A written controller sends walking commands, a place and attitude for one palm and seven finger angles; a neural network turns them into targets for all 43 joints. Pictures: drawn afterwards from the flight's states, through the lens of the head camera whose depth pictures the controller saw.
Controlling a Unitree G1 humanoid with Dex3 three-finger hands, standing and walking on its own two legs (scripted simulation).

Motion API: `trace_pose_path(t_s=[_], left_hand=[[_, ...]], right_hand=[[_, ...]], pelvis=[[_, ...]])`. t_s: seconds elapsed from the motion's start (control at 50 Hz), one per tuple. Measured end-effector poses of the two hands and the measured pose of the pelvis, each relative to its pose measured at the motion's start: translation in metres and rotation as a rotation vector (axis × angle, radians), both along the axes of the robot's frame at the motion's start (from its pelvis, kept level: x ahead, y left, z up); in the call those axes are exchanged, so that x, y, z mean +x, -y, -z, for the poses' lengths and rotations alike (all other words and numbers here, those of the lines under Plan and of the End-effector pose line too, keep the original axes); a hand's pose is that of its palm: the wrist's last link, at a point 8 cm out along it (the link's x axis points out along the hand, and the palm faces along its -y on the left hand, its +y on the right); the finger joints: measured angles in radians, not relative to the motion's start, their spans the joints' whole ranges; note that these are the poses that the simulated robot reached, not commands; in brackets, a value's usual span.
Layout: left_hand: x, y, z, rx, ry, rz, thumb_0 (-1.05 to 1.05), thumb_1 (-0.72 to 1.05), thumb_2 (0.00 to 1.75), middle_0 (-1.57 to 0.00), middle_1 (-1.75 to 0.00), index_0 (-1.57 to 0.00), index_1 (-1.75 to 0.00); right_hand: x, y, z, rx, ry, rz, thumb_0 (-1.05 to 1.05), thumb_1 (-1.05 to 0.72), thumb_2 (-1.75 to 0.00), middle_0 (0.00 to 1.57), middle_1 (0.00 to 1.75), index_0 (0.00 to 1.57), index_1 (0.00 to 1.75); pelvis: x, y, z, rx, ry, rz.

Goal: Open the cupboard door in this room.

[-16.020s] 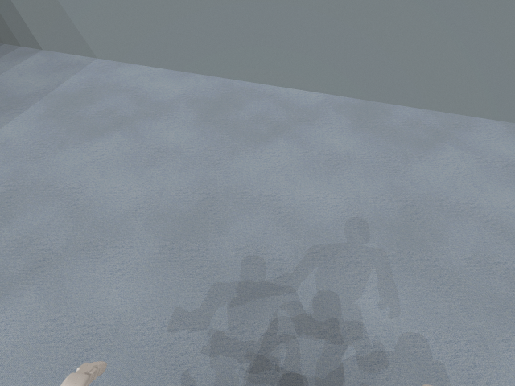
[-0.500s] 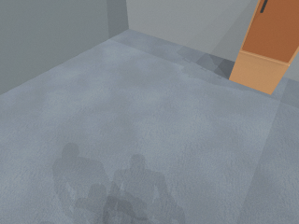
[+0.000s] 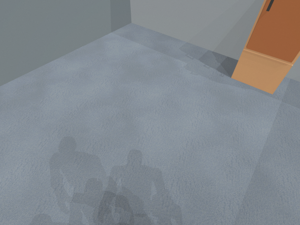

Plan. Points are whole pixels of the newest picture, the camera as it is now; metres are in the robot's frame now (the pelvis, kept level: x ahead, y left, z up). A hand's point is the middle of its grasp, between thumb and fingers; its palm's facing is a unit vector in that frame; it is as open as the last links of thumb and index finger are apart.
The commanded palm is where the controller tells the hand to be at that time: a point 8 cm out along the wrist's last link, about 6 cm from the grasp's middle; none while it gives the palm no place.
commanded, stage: turn or walk to find it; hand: left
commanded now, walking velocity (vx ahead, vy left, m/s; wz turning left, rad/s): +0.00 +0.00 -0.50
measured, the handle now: out of the picture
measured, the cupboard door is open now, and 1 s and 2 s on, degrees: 0 0 0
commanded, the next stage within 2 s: stand and wait in 0.80 s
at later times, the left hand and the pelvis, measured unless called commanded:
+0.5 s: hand out of the picture +0.04 +0.18 -0.18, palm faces -0.09 -0.96 -0.26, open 7.3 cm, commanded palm none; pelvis -0.01 -0.02 -0.02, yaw -8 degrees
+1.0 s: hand out of the picture +0.07 +0.23 -0.17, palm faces -0.07 -0.96 -0.27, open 7.3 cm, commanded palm none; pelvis +0.01 +0.02 +0.00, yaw -6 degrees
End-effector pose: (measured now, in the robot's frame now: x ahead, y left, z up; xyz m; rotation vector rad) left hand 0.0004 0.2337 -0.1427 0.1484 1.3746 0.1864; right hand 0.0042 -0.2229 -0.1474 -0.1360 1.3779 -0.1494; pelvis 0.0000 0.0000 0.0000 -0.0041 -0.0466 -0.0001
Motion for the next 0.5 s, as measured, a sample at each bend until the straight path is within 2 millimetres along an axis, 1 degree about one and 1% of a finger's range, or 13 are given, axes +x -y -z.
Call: trace_pose_path(t_s=[0.1,0.22,0.3,0.38,0.46,0.5], left_hand=[[0.004,-0.012,-0.003,0.020,0.009,0.014,0.00,0.91,0.90,-0.20,-0.30,-0.20,-0.30],[0.007,-0.015,0.000,0.015,-0.032,0.053,0.00,0.91,0.90,-0.20,-0.30,-0.20,-0.30],[0.015,-0.013,0.003,0.012,-0.045,0.085,0.00,0.91,0.90,-0.20,-0.30,-0.20,-0.30],[0.027,-0.008,0.004,0.026,-0.029,0.113,0.00,0.91,0.90,-0.20,-0.30,-0.20,-0.30],[0.040,0.001,0.002,0.045,0.009,0.136,0.00,0.91,0.90,-0.20,-0.30,-0.20,-0.30],[0.044,0.006,-0.001,0.048,0.027,0.141,0.00,0.91,0.90,-0.20,-0.30,-0.20,-0.30]], right_hand=[[0.002,0.006,-0.002,-0.022,0.016,0.005,0.00,-0.91,-0.90,0.20,0.30,0.20,0.30],[-0.002,0.010,0.000,-0.041,0.025,0.049,0.00,-0.91,-0.90,0.20,0.30,0.20,0.30],[-0.006,0.014,0.003,-0.042,0.024,0.082,0.00,-0.91,-0.90,0.20,0.30,0.20,0.30],[-0.008,0.023,0.009,-0.039,0.032,0.110,0.00,-0.91,-0.90,0.20,0.30,0.20,0.30],[-0.002,0.039,0.017,-0.037,0.055,0.130,0.00,-0.91,-0.90,0.20,0.30,0.20,0.30],[0.005,0.046,0.016,-0.043,0.065,0.131,0.00,-0.91,-0.90,0.20,0.30,0.20,0.30]], pelvis=[[-0.003,-0.003,-0.001,0.000,-0.003,0.017],[-0.007,-0.006,0.003,0.002,-0.021,0.067],[-0.009,-0.004,0.007,0.011,-0.036,0.098],[-0.009,0.004,0.012,0.024,-0.040,0.124],[-0.009,0.015,0.017,0.020,-0.039,0.138],[-0.010,0.017,0.015,0.028,-0.045,0.147]])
